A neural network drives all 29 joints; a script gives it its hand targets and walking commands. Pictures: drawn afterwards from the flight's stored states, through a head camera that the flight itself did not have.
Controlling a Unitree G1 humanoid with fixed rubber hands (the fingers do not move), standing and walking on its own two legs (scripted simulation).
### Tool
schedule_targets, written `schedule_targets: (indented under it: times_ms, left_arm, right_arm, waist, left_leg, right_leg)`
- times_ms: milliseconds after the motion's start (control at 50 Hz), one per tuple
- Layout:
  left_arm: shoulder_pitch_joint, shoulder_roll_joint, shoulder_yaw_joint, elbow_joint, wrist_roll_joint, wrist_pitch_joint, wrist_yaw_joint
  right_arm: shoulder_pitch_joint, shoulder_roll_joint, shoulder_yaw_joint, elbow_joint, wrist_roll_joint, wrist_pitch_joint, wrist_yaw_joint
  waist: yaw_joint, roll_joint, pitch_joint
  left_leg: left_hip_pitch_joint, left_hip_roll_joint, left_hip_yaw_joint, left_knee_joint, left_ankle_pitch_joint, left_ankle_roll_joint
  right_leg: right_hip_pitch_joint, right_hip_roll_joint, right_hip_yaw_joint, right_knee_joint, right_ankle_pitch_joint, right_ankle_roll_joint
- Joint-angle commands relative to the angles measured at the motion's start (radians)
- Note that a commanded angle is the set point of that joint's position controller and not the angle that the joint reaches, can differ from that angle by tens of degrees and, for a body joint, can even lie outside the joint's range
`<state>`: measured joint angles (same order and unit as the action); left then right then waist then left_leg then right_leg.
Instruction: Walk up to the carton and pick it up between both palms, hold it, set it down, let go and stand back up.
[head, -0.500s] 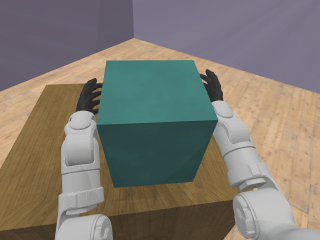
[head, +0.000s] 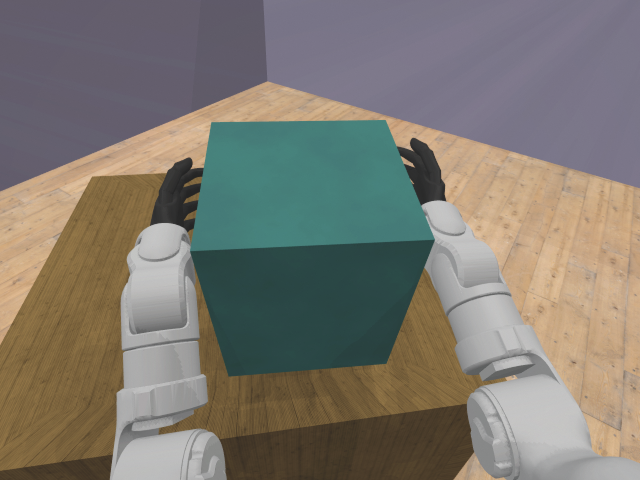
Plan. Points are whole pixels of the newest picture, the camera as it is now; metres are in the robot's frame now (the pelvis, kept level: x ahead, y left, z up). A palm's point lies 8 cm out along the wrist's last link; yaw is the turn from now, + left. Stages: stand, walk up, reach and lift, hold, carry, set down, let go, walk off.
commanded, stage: hold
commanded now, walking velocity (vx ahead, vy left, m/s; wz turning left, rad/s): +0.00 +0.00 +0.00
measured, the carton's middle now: (305, 251) +0.35 +0.01 +0.15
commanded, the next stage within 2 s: none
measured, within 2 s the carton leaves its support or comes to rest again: neither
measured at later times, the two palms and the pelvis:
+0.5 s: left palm (172, 223) +0.34 +0.16 +0.20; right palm (428, 203) +0.36 -0.15 +0.21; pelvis -0.01 +0.00 +0.00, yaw +0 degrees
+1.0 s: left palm (168, 226) +0.34 +0.16 +0.20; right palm (425, 203) +0.36 -0.14 +0.21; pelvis +0.00 +0.00 +0.00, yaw +0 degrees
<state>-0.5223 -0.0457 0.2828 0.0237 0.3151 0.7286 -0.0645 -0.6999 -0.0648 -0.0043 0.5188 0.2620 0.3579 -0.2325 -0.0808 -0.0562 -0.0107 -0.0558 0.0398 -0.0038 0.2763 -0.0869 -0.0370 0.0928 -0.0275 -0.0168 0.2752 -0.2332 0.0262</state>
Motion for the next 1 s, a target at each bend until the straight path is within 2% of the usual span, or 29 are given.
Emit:
schedule_targets:
  times_ms: [0, 80, 100, 120, 140, 160, 180, 220, 260, 340, 360, 380, 420, 440, 460, 500, 520, 540, 580, 600, 620, 660, 720, 760, 800, 820, 880, 940, 980]
  left_arm:
    - [-0.638, -0.487, -0.507, -0.167, -0.157, -0.074, -0.116]
    - [-0.606, -0.460, -0.508, -0.126, -0.163, -0.058, -0.121]
    - [-0.626, -0.464, -0.507, -0.116, -0.161, -0.061, -0.120]
    - [-0.616, -0.461, -0.497, -0.090, -0.153, -0.055, -0.125]
    - [-0.636, -0.465, -0.503, -0.118, -0.162, -0.063, -0.125]
    - [-0.621, -0.463, -0.509, -0.126, -0.174, -0.066, -0.128]
    - [-0.620, -0.467, -0.499, -0.105, -0.162, -0.062, -0.124]
    - [-0.632, -0.483, -0.528, -0.162, -0.179, -0.067, -0.119]
    - [-0.643, -0.479, -0.516, -0.138, -0.166, -0.070, -0.112]
    - [-0.649, -0.486, -0.517, -0.135, -0.177, -0.073, -0.108]
    - [-0.657, -0.488, -0.523, -0.118, -0.186, -0.071, -0.108]
    - [-0.643, -0.488, -0.503, -0.096, -0.164, -0.068, -0.105]
    - [-0.652, -0.467, -0.493, -0.106, -0.163, -0.069, -0.106]
    - [-0.649, -0.472, -0.488, -0.090, -0.148, -0.066, -0.106]
    - [-0.652, -0.462, -0.489, -0.102, -0.158, -0.066, -0.109]
    - [-0.620, -0.469, -0.476, -0.073, -0.151, -0.061, -0.116]
    - [-0.649, -0.455, -0.458, -0.060, -0.142, -0.064, -0.119]
    - [-0.617, -0.456, -0.451, -0.049, -0.134, -0.058, -0.118]
    - [-0.619, -0.459, -0.450, -0.063, -0.138, -0.060, -0.125]
    - [-0.650, -0.444, -0.455, -0.077, -0.144, -0.068, -0.132]
    - [-0.643, -0.449, -0.449, -0.075, -0.136, -0.069, -0.133]
    - [-0.632, -0.476, -0.499, -0.147, -0.172, -0.079, -0.133]
    - [-0.639, -0.476, -0.513, -0.117, -0.176, -0.080, -0.124]
    - [-0.626, -0.455, -0.485, -0.094, -0.143, -0.070, -0.125]
    - [-0.626, -0.454, -0.486, -0.109, -0.141, -0.066, -0.126]
    - [-0.632, -0.466, -0.491, -0.132, -0.150, -0.066, -0.128]
    - [-0.646, -0.476, -0.497, -0.098, -0.149, -0.058, -0.123]
    - [-0.628, -0.487, -0.507, -0.144, -0.160, -0.063, -0.116]
    - [-0.620, -0.479, -0.494, -0.098, -0.155, -0.064, -0.113]
  right_arm:
    - [-0.632, 0.601, 0.407, -0.318, 0.095, -0.043, 0.092]
    - [-0.617, 0.571, 0.371, -0.312, 0.065, -0.036, 0.089]
    - [-0.633, 0.574, 0.371, -0.289, 0.059, -0.039, 0.091]
    - [-0.615, 0.565, 0.353, -0.251, 0.053, -0.032, 0.093]
    - [-0.628, 0.581, 0.357, -0.268, 0.047, -0.037, 0.098]
    - [-0.593, 0.581, 0.356, -0.281, 0.043, -0.036, 0.095]
    - [-0.628, 0.574, 0.361, -0.281, 0.057, -0.037, 0.097]
    - [-0.614, 0.579, 0.364, -0.310, 0.069, -0.046, 0.098]
    - [-0.622, 0.586, 0.370, -0.289, 0.071, -0.042, 0.098]
    - [-0.670, 0.595, 0.396, -0.325, 0.071, -0.054, 0.104]
    - [-0.678, 0.585, 0.371, -0.334, 0.060, -0.057, 0.103]
    - [-0.655, 0.578, 0.352, -0.268, 0.054, -0.048, 0.107]
    - [-0.652, 0.583, 0.366, -0.280, 0.055, -0.045, 0.109]
    - [-0.638, 0.577, 0.351, -0.227, 0.051, -0.037, 0.110]
    - [-0.641, 0.595, 0.374, -0.278, 0.049, -0.044, 0.108]
    - [-0.648, 0.576, 0.356, -0.267, 0.046, -0.044, 0.107]
    - [-0.683, 0.581, 0.359, -0.276, 0.052, -0.046, 0.105]
    - [-0.631, 0.577, 0.346, -0.231, 0.040, -0.038, 0.106]
    - [-0.666, 0.586, 0.363, -0.261, 0.046, -0.044, 0.101]
    - [-0.641, 0.594, 0.354, -0.241, 0.043, -0.040, 0.097]
    - [-0.632, 0.603, 0.364, -0.244, 0.053, -0.038, 0.092]
    - [-0.638, 0.615, 0.403, -0.331, 0.085, -0.049, 0.086]
    - [-0.664, 0.602, 0.403, -0.355, 0.080, -0.051, 0.082]
    - [-0.616, 0.595, 0.384, -0.266, 0.064, -0.031, 0.086]
    - [-0.616, 0.583, 0.369, -0.266, 0.059, -0.036, 0.089]
    - [-0.632, 0.597, 0.383, -0.318, 0.072, -0.043, 0.091]
    - [-0.626, 0.560, 0.345, -0.238, 0.059, -0.033, 0.095]
    - [-0.633, 0.575, 0.362, -0.291, 0.068, -0.044, 0.104]
    - [-0.653, 0.579, 0.351, -0.270, 0.052, -0.045, 0.106]
  waist:
    - [0.007, 0.070, -0.334]
    - [-0.015, 0.045, -0.302]
    - [-0.015, 0.069, -0.286]
    - [-0.028, 0.058, -0.243]
    - [-0.016, 0.057, -0.278]
    - [-0.033, 0.053, -0.291]
    - [-0.015, 0.067, -0.299]
    - [-0.028, 0.089, -0.348]
    - [-0.006, 0.091, -0.322]
    - [0.010, 0.060, -0.332]
    - [-0.011, 0.067, -0.321]
    - [-0.009, 0.075, -0.305]
    - [0.004, 0.063, -0.302]
    - [-0.005, 0.067, -0.275]
    - [0.007, 0.055, -0.306]
    - [-0.001, 0.041, -0.312]
    - [0.011, 0.041, -0.311]
    - [0.004, 0.045, -0.266]
    - [0.020, 0.027, -0.288]
    - [-0.001, 0.025, -0.288]
    - [-0.003, 0.033, -0.285]
    - [-0.008, 0.033, -0.374]
    - [-0.014, 0.052, -0.358]
    - [-0.006, 0.051, -0.283]
    - [0.001, 0.050, -0.278]
    - [-0.001, 0.043, -0.315]
    - [-0.023, 0.091, -0.271]
    - [-0.012, 0.088, -0.320]
    - [-0.005, 0.056, -0.289]
  left_leg:
    - [0.305, -0.084, 0.059, 0.043, 0.254, 0.011]
    - [0.302, -0.077, 0.062, 0.032, 0.187, 0.012]
    - [0.279, -0.084, 0.060, 0.029, 0.151, 0.015]
    - [0.266, -0.079, 0.059, 0.020, 0.121, 0.020]
    - [0.275, -0.077, 0.062, 0.023, 0.134, 0.017]
    - [0.283, -0.076, 0.058, 0.031, 0.151, 0.017]
    - [0.279, -0.074, 0.055, 0.026, 0.151, 0.016]
    - [0.300, -0.071, 0.050, 0.043, 0.206, 0.007]
    - [0.292, -0.073, 0.055, 0.034, 0.182, 0.011]
    - [0.281, -0.074, 0.058, 0.029, 0.163, 0.018]
    - [0.268, -0.071, 0.054, 0.029, 0.140, 0.016]
    - [0.275, -0.070, 0.055, 0.023, 0.133, 0.014]
    - [0.271, -0.073, 0.056, 0.024, 0.135, 0.021]
    - [0.276, -0.073, 0.056, 0.019, 0.137, 0.020]
    - [0.271, -0.075, 0.060, 0.029, 0.138, 0.028]
    - [0.276, -0.074, 0.062, 0.021, 0.138, 0.028]
    - [0.279, -0.077, 0.070, 0.021, 0.118, 0.036]
    - [0.259, -0.075, 0.059, 0.022, 0.136, 0.035]
    - [0.260, -0.081, 0.063, 0.023, 0.144, 0.042]
    - [0.270, -0.085, 0.067, 0.026, 0.143, 0.036]
    - [0.271, -0.089, 0.065, 0.027, 0.157, 0.036]
    - [0.318, -0.087, 0.059, 0.053, 0.268, 0.026]
    - [0.293, -0.087, 0.049, 0.050, 0.232, 0.020]
    - [0.288, -0.084, 0.057, 0.031, 0.173, 0.024]
    - [0.285, -0.079, 0.065, 0.028, 0.164, 0.023]
    - [0.292, -0.081, 0.064, 0.034, 0.191, 0.021]
    - [0.280, -0.076, 0.058, 0.022, 0.141, 0.011]
    - [0.290, -0.071, 0.053, 0.032, 0.185, 0.015]
    - [0.280, -0.068, 0.049, 0.023, 0.162, 0.017]
  right_leg:
    - [-0.134, 0.095, -0.076, -0.033, 0.304, 0.053]
    - [-0.162, 0.090, -0.081, -0.045, 0.258, 0.055]
    - [-0.168, 0.085, -0.081, -0.051, 0.225, 0.055]
    - [-0.179, 0.086, -0.078, -0.056, 0.189, 0.049]
    - [-0.171, 0.086, -0.083, -0.052, 0.203, 0.049]
    - [-0.156, 0.081, -0.071, -0.044, 0.243, 0.050]
    - [-0.161, 0.088, -0.078, -0.046, 0.209, 0.047]
    - [-0.139, 0.090, -0.074, -0.031, 0.274, 0.045]
    - [-0.158, 0.088, -0.075, -0.036, 0.231, 0.042]
    - [-0.162, 0.092, -0.079, -0.036, 0.211, 0.045]
    - [-0.182, 0.089, -0.074, -0.045, 0.189, 0.041]
    - [-0.188, 0.090, -0.074, -0.044, 0.181, 0.037]
    - [-0.185, 0.087, -0.075, -0.043, 0.186, 0.045]
    - [-0.191, 0.088, -0.080, -0.049, 0.177, 0.041]
    - [-0.164, 0.082, -0.067, -0.043, 0.202, 0.046]
    - [-0.161, 0.083, -0.070, -0.047, 0.206, 0.047]
    - [-0.175, 0.080, -0.071, -0.053, 0.181, 0.049]
    - [-0.173, 0.081, -0.068, -0.047, 0.212, 0.048]
    - [-0.163, 0.079, -0.068, -0.046, 0.234, 0.057]
    - [-0.160, 0.075, -0.070, -0.050, 0.250, 0.062]
    - [-0.147, 0.074, -0.066, -0.043, 0.289, 0.066]
    - [-0.110, 0.082, -0.065, -0.028, 0.389, 0.069]
    - [-0.133, 0.083, -0.066, -0.030, 0.350, 0.060]
    - [-0.158, 0.083, -0.069, -0.045, 0.270, 0.058]
    - [-0.164, 0.084, -0.077, -0.048, 0.242, 0.052]
    - [-0.147, 0.086, -0.080, -0.041, 0.274, 0.057]
    - [-0.175, 0.087, -0.078, -0.050, 0.188, 0.042]
    - [-0.156, 0.092, -0.079, -0.039, 0.226, 0.042]
    - [-0.170, 0.095, -0.081, -0.041, 0.204, 0.043]
